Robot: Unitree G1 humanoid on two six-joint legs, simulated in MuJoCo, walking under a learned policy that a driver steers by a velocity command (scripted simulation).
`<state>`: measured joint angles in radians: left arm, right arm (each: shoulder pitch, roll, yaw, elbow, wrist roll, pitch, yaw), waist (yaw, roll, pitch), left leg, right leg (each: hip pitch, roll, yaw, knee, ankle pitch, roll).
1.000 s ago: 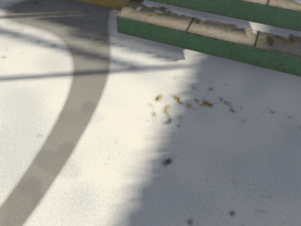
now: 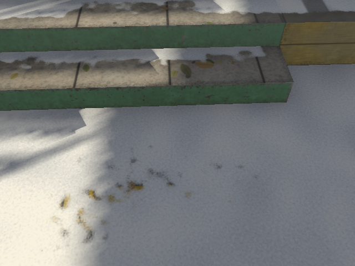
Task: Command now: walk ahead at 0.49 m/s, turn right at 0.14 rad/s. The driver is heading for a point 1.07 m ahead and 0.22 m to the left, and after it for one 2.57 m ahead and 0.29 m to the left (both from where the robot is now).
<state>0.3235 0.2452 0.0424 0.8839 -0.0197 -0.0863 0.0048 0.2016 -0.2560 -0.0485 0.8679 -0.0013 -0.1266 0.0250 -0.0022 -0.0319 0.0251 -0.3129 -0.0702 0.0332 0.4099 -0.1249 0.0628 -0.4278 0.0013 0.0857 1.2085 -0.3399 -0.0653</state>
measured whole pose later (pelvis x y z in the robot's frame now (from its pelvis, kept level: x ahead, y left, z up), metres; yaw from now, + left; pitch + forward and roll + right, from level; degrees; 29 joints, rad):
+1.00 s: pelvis +0.52 +0.05 -0.01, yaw +24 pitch +2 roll -1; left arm 0.25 0.28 0.06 0.85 -0.02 -0.11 0.00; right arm 0.16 -0.28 -0.08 0.70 0.02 -0.05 0.04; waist 0.02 0.00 0.06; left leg -0.44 -0.06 0.04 0.61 -0.20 0.10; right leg -0.32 -0.06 0.00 1.22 -0.44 0.00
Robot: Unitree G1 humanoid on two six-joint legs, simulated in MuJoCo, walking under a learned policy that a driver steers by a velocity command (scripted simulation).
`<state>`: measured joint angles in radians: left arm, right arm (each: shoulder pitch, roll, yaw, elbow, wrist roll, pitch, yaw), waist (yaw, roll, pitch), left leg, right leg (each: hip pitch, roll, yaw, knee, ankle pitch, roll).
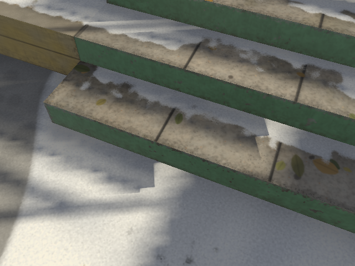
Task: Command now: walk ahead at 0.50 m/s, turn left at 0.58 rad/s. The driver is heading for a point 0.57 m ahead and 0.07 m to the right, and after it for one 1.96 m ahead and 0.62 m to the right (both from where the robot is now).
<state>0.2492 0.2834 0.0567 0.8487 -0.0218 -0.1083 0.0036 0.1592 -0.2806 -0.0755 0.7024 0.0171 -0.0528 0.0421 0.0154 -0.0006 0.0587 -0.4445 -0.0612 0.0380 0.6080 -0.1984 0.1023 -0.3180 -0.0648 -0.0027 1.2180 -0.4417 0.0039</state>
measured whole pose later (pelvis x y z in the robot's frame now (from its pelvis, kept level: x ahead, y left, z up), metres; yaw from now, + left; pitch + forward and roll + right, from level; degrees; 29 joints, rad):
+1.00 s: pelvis +0.48 -0.03 +0.01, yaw -17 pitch +0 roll +0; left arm 0.26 0.30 0.08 0.81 0.02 0.01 0.02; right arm 0.13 -0.25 0.00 0.75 -0.02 -0.02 -0.04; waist 0.05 -0.03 0.08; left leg -0.37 -0.02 0.04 0.50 -0.13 0.05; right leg -0.38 0.13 0.08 1.11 -0.54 0.00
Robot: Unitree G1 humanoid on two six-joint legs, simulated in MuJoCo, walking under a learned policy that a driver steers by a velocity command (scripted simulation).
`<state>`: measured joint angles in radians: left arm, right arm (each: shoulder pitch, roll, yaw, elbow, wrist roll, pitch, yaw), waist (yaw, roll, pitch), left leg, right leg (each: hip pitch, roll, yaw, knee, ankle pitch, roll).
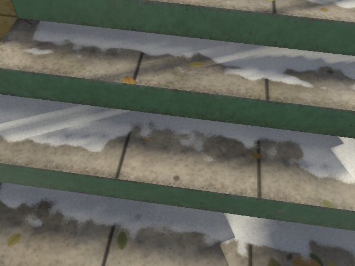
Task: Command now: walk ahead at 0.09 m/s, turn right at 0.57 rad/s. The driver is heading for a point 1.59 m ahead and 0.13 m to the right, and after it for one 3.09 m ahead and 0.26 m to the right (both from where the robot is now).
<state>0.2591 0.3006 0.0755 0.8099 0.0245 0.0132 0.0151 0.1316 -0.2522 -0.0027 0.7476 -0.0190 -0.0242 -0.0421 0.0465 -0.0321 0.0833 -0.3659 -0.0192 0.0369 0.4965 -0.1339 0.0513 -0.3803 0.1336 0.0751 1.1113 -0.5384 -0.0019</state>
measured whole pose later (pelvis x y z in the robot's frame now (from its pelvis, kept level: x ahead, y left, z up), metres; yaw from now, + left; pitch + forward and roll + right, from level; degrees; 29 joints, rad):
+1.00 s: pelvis -0.03 -0.03 +0.00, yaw -6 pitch +1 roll -2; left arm 0.15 0.30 0.08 0.75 0.01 0.01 0.06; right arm 0.14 -0.29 -0.07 0.76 0.01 0.04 0.00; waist 0.00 -0.01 0.04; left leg -0.42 0.05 0.03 0.84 -0.47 0.00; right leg -0.27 -0.02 -0.18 0.55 -0.30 -0.04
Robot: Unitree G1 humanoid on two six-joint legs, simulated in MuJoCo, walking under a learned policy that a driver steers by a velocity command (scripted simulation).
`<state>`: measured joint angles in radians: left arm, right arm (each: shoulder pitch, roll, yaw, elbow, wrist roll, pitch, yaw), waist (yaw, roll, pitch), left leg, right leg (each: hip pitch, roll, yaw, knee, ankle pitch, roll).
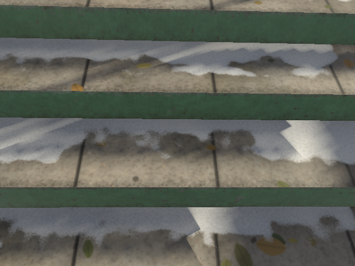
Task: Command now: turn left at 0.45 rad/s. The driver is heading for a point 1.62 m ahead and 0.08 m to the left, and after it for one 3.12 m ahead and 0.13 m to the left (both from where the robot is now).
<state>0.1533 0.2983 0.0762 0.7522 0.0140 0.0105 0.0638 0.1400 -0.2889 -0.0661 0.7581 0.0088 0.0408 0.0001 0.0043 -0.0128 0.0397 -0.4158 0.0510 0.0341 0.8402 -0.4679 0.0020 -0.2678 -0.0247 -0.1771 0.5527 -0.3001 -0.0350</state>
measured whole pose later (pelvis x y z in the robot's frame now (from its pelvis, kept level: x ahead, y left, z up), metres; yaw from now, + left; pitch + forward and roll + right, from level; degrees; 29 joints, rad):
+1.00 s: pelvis +0.02 +0.01 +0.01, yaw +14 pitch +0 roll +0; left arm 0.17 0.21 0.02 0.76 0.01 -0.05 0.02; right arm 0.19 -0.22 -0.04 0.73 -0.01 0.00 -0.02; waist -0.01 0.00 0.02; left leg -0.25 -0.07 -0.13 0.53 -0.27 0.02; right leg -0.20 0.02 0.02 0.52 -0.31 -0.01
